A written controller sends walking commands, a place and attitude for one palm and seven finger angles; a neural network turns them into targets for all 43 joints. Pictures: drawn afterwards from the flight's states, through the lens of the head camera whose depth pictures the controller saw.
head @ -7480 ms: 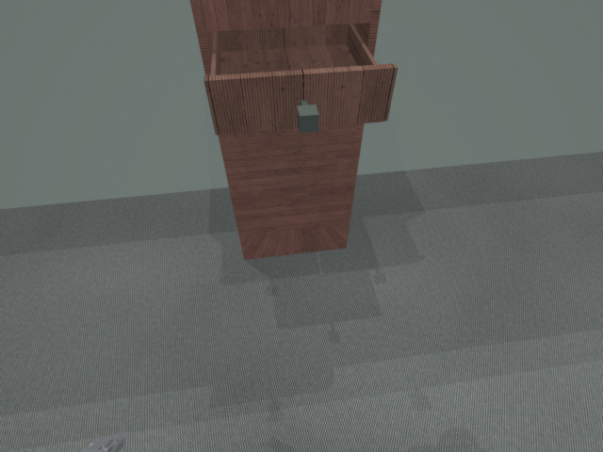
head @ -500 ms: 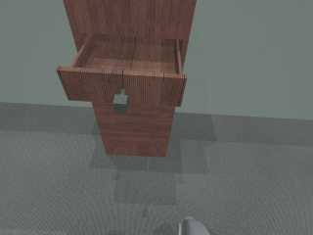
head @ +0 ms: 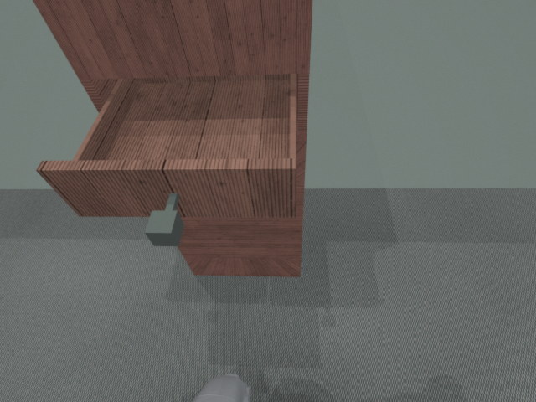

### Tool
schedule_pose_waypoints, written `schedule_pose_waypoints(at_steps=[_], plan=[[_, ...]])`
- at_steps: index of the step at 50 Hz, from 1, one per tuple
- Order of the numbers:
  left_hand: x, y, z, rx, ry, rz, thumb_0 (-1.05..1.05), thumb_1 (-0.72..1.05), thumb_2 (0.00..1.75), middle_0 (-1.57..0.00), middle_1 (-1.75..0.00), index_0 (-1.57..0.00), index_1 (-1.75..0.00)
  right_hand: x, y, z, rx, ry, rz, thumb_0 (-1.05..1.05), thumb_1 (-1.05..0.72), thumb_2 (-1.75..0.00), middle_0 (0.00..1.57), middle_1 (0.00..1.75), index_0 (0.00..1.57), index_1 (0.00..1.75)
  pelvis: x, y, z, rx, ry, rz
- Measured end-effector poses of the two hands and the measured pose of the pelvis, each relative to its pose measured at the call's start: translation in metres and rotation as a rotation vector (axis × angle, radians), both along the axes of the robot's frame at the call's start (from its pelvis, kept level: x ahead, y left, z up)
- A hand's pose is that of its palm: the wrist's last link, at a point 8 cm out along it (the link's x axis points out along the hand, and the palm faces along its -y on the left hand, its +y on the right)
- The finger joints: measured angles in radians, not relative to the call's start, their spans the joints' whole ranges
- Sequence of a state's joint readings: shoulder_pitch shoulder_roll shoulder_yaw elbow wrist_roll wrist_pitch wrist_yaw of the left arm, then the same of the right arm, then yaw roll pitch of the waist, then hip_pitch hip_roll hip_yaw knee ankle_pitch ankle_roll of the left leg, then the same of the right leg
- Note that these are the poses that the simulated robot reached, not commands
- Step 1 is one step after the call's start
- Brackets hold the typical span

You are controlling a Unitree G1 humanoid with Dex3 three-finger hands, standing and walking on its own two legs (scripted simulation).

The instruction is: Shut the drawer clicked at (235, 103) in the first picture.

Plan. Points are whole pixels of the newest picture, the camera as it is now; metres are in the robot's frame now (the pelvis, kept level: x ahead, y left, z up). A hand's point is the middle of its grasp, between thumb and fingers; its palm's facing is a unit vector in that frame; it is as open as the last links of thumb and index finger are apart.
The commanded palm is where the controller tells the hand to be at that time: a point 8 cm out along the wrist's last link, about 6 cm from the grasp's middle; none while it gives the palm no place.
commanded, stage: come to a stop and stand still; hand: left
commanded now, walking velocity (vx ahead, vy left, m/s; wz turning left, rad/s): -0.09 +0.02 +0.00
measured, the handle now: (168, 217) +0.36 +0.18 +0.07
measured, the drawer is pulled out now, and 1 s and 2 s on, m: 0.23 0.23 0.23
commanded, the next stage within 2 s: look again from close up in 1.06 s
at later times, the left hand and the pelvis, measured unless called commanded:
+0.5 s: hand out of the picture -0.03 +0.24 -0.17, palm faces +0.06 -0.97 -0.23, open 7.3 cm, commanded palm none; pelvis -0.04 +0.05 +0.00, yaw -1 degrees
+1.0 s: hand out of the picture -0.09 +0.19 -0.17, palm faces +0.04 -0.99 -0.17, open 7.3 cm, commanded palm none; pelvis -0.08 +0.03 +0.00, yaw +0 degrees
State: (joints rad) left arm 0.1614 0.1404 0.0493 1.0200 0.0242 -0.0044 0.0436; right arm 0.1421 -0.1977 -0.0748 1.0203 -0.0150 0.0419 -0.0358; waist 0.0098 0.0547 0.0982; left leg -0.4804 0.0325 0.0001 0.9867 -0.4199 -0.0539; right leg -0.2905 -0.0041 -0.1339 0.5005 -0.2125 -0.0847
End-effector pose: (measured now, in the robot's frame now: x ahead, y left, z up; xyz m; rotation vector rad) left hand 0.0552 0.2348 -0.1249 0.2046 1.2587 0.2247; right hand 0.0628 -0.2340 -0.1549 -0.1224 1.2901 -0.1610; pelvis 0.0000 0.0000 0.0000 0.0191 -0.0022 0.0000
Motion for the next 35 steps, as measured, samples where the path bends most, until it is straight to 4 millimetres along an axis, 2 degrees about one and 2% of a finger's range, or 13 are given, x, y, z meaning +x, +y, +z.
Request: schedule_pose_waypoints(at_steps=[5, 8, 11, 14, 18, 22, 26, 31, 35], plan=[[-0.024, 0.015, -0.003, -0.002, 0.036, 0.034, 0.0, 0.92, 0.9, -0.2, -0.3, -0.2, -0.3, 0.036, 0.005, 0.012, -0.027, -0.079, 0.049, 0.01, -0.93, -0.89, 0.19, 0.3, 0.2, 0.3, -0.005, 0.011, 0.001, 0.009, 0.002, 0.002], [-0.038, 0.027, -0.009, -0.016, 0.054, 0.048, 0.0, 0.92, 0.9, -0.2, -0.3, -0.2, -0.3, 0.043, 0.015, 0.018, -0.041, -0.109, 0.071, 0.01, -0.92, -0.89, 0.19, 0.3, 0.2, 0.3, -0.009, 0.021, 0.0, 0.005, 0.005, 0.006], [-0.052, 0.041, -0.021, -0.039, 0.068, 0.063, 0.0, 0.91, 0.9, -0.2, -0.3, -0.2, -0.3, 0.039, 0.03, 0.021, -0.058, -0.13, 0.085, 0.01, -0.92, -0.89, 0.19, 0.3, 0.2, 0.3, -0.014, 0.034, -0.006, -0.015, 0.004, 0.012], [-0.064, 0.053, -0.027, -0.055, 0.082, 0.079, 0.0, 0.91, 0.9, -0.2, -0.3, -0.2, -0.3, 0.022, 0.047, 0.025, -0.061, -0.112, 0.099, 0.01, -0.92, -0.89, 0.2, 0.3, 0.2, 0.3, -0.019, 0.043, -0.005, -0.006, -0.014, 0.012], [-0.077, 0.059, -0.022, -0.064, 0.1, 0.083, 0.0, 0.91, 0.9, -0.2, -0.3, -0.2, -0.3, -0.005, 0.064, 0.028, -0.052, -0.072, 0.091, 0.01, -0.92, -0.89, 0.2, 0.3, 0.2, 0.3, -0.025, 0.051, 0.002, -0.015, -0.018, 0.011], [-0.089, 0.059, -0.017, -0.061, 0.117, 0.066, 0.0, 0.91, 0.9, -0.2, -0.3, -0.2, -0.3, -0.024, 0.065, 0.025, -0.042, -0.05, 0.067, 0.0, -0.94, -0.89, 0.2, 0.3, 0.2, 0.3, -0.033, 0.054, 0.004, -0.009, -0.009, -0.001], [-0.098, 0.052, -0.016, -0.046, 0.131, 0.036, 0.0, 0.91, 0.9, -0.2, -0.3, -0.2, -0.3, -0.048, 0.062, 0.013, -0.011, -0.031, 0.033, 0.0, -0.93, -0.89, 0.2, 0.3, 0.2, 0.3, -0.042, 0.049, 0.0, 0.017, 0.0, -0.013], [-0.108, 0.036, -0.007, -0.047, 0.13, 0.004, 0.0, 0.91, 0.9, -0.2, -0.3, -0.2, -0.3, -0.084, 0.051, 0.007, 0.005, 0.01, -0.018, 0.0, -0.94, -0.89, 0.2, 0.3, 0.2, 0.3, -0.054, 0.045, 0.004, -0.004, -0.019, -0.01], [-0.111, 0.026, -0.008, -0.058, 0.105, -0.004, 0.0, 0.91, 0.9, -0.2, -0.3, -0.2, -0.3, -0.116, 0.047, 0.007, 0.012, 0.06, -0.03, 0.0, -0.93, -0.89, 0.2, 0.3, 0.2, 0.3, -0.061, 0.039, 0.005, -0.005, -0.04, -0.008]])
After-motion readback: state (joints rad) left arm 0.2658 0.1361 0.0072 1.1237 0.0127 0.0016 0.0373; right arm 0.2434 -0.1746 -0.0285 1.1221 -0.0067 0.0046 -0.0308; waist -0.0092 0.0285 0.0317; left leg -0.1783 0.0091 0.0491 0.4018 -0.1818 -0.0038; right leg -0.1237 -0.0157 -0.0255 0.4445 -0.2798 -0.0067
